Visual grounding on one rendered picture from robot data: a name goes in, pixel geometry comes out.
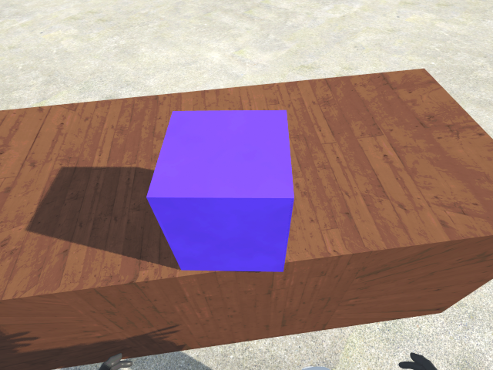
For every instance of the left robot hand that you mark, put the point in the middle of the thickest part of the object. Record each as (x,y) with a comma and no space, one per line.
(114,363)

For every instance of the right robot hand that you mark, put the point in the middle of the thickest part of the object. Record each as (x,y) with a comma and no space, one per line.
(420,363)

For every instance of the pedestal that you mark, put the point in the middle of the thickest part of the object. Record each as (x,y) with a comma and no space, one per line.
(392,218)

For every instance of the carton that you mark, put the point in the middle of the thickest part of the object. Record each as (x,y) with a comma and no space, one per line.
(222,189)

